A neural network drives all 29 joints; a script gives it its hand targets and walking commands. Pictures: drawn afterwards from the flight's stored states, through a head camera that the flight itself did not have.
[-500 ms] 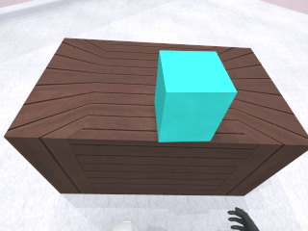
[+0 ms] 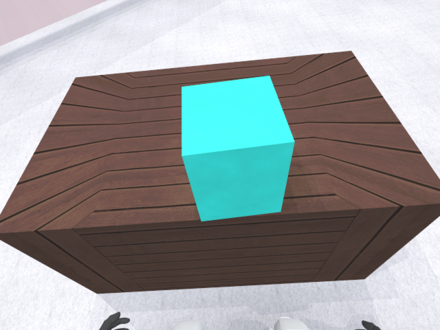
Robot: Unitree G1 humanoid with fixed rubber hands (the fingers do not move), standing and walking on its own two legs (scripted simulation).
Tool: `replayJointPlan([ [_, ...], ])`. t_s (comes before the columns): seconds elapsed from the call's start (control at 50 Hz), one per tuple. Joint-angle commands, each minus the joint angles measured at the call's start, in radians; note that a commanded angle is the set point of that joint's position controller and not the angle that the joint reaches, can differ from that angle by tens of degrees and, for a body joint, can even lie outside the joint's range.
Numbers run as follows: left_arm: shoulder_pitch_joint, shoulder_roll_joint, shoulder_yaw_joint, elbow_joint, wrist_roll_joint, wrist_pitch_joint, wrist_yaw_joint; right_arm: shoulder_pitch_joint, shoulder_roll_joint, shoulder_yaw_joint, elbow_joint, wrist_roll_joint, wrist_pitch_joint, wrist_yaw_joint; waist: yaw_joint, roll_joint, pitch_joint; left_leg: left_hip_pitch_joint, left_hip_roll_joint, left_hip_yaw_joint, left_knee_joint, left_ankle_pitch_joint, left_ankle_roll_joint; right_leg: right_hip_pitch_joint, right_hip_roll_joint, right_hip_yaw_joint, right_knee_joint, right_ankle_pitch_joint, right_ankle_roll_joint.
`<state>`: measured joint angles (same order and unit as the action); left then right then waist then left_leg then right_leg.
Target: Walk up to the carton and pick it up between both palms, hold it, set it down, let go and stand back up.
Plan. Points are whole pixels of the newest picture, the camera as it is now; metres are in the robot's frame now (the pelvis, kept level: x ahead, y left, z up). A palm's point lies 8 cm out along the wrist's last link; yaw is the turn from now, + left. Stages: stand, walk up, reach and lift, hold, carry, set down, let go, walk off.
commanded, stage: walk up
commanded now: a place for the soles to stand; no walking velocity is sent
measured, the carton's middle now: (233, 152) +0.49 -0.02 +0.00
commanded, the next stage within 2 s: none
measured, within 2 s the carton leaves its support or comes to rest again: neither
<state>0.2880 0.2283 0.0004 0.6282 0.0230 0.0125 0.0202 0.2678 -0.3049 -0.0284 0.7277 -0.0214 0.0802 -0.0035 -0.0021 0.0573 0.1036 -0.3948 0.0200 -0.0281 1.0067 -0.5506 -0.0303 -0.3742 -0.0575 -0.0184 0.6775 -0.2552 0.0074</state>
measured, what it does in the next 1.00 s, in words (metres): steps on the spot: left foot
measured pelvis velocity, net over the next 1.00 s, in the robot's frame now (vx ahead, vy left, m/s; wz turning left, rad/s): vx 0.02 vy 0.02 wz -0.09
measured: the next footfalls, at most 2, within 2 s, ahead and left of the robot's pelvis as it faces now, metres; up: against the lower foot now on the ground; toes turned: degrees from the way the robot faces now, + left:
left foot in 0.16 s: +0.01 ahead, +0.15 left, +0.00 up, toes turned +2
left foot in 1.40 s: +0.18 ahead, +0.11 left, +0.00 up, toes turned -5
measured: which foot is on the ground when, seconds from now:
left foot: up 0.00-0.14, down 0.16-1.00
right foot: down 0.00-1.00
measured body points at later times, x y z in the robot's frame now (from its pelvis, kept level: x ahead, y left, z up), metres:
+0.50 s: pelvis +0.00 +0.04 +0.01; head +0.02 +0.04 +0.46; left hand +0.07 +0.30 -0.11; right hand +0.11 -0.22 -0.11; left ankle -0.03 +0.14 -0.72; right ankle +0.04 -0.12 -0.72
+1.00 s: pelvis +0.02 +0.02 +0.01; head +0.03 +0.02 +0.46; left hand +0.12 +0.28 -0.11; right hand +0.08 -0.25 -0.11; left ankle -0.03 +0.14 -0.72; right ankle +0.04 -0.12 -0.72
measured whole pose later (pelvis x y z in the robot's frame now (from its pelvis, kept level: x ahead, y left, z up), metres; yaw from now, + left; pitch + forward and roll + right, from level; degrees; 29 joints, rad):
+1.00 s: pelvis +0.02 +0.02 +0.01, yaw -5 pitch -1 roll +1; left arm 0.36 0.28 0.02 0.65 0.03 0.02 0.00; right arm 0.30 -0.28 -0.01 0.72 -0.03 0.03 0.02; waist -0.01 -0.03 0.04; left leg -0.16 0.03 0.12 0.58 -0.41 0.00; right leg -0.35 -0.02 0.07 0.68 -0.33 0.00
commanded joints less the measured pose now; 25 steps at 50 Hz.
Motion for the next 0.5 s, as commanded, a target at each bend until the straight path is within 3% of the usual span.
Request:
replayJointPlan([
  [0.0,0.073,0.233,0.09,-0.064,0.013,-0.015,0.019,0.064,-0.078,-0.032,-0.077,-0.009,-0.02,0.004,0.035,-0.269,-0.127,-0.078,0.028,0.004,-0.097,-0.033,-0.011,0.185,-0.216,0.297,-0.293,-0.059,-0.208],
  [0.02,0.095,0.236,0.092,-0.067,0.014,-0.014,0.019,0.031,-0.08,-0.036,-0.087,-0.012,-0.021,0.005,0.053,-0.251,-0.125,-0.063,0.024,0.017,-0.137,-0.03,-0.011,0.177,-0.225,0.324,-0.293,-0.066,-0.219],
  [0.06,0.085,0.249,0.096,-0.063,0.017,-0.012,0.019,0.045,-0.068,-0.036,-0.085,-0.003,-0.031,0.012,0.039,-0.226,-0.139,0.021,0.014,0.032,-0.284,0.02,0.008,0.145,-0.221,0.297,-0.274,-0.086,-0.216],
  [0.1,0.042,0.26,0.093,-0.078,0.008,-0.006,0.015,0.108,-0.061,-0.043,-0.067,-0.001,-0.044,0.02,-0.013,-0.214,-0.151,0.19,-0.009,0.069,-0.471,0.22,0.035,0.036,-0.179,0.215,-0.213,-0.045,-0.161],
  [0.12,0.034,0.248,0.085,-0.078,-0.002,-0.002,0.009,0.126,-0.073,-0.048,-0.061,-0.002,-0.053,0.022,-0.028,-0.214,-0.146,0.273,-0.014,0.053,-0.558,0.301,0.059,-0.034,-0.155,0.188,-0.188,-0.047,-0.12],
  [0.14,0.048,0.199,0.064,-0.092,-0.016,-0.003,0.0,0.132,-0.122,-0.059,-0.062,-0.012,-0.063,0.022,-0.04,-0.112,-0.156,0.334,0.072,-0.094,-0.612,0.274,0.1,-0.117,-0.111,0.116,-0.094,-0.087,-0.064],
  [0.16,0.057,0.125,0.044,-0.101,-0.037,-0.004,-0.005,0.068,-0.193,-0.071,-0.073,0.004,-0.066,0.019,-0.02,0.075,-0.115,0.221,0.226,-0.321,-0.695,0.102,0.17,-0.15,0.012,-0.015,0.031,-0.164,0.001],
  [0.18,0.049,0.136,0.059,-0.086,-0.032,0.003,0.006,-0.027,-0.214,-0.073,-0.089,0.021,-0.059,0.018,-0.013,0.136,-0.046,-0.035,0.278,-0.315,-0.72,-0.053,0.249,0.004,0.024,0.016,0.076,-0.227,-0.009],
  [0.2,0.073,0.16,0.069,-0.066,-0.023,0.003,0.004,-0.115,-0.168,-0.057,-0.101,0.023,-0.062,0.021,0.032,0.128,-0.01,-0.129,0.229,-0.232,-0.706,-0.069,0.233,0.115,0.008,0.03,0.058,-0.145,-0.019],
  [0.22,0.076,0.181,0.07,-0.061,-0.027,-0.007,0.002,-0.125,-0.124,-0.036,-0.101,0.022,-0.063,0.024,0.042,0.092,0.026,-0.064,0.155,-0.125,-0.675,0.076,0.179,0.086,0.022,0.011,-0.047,-0.057,-0.022],
  [0.26,0.08,0.191,0.064,-0.052,-0.022,-0.032,0.0,-0.067,-0.122,-0.027,-0.102,0.012,-0.068,0.02,0.018,0.054,-0.011,0.07,0.111,-0.041,-0.565,0.421,0.122,0.081,0.007,0.015,-0.112,0.173,-0.025],
  [0.28,0.082,0.187,0.06,-0.056,-0.012,-0.04,0.003,-0.03,-0.127,-0.027,-0.095,0.024,-0.07,0.023,0.004,0.056,-0.036,0.079,0.106,-0.026,-0.52,0.512,0.106,0.116,-0.013,0.037,-0.122,0.263,-0.032],
  [0.32,0.096,0.21,0.064,-0.06,-0.006,-0.044,0.008,0.02,-0.112,-0.021,-0.088,0.023,-0.066,0.029,-0.012,0.051,-0.118,0.114,0.088,-0.022,-0.505,0.424,0.099,0.16,-0.057,0.107,-0.128,0.255,-0.057],
  [0.38,0.105,0.201,0.063,-0.048,-0.017,-0.026,0.004,-0.016,-0.132,-0.025,-0.097,0.017,-0.053,0.023,0.005,0.0,-0.088,0.114,0.11,-0.05,-0.569,0.277,0.12,0.106,-0.006,0.056,-0.126,0.094,-0.035],
  [0.48,0.123,0.191,0.06,-0.052,-0.011,-0.03,0.003,-0.028,-0.13,-0.021,-0.097,0.022,-0.057,0.024,0.005,-0.039,-0.083,0.099,0.102,-0.021,-0.56,0.3,0.118,0.124,-0.01,0.067,-0.134,0.138,-0.035],
])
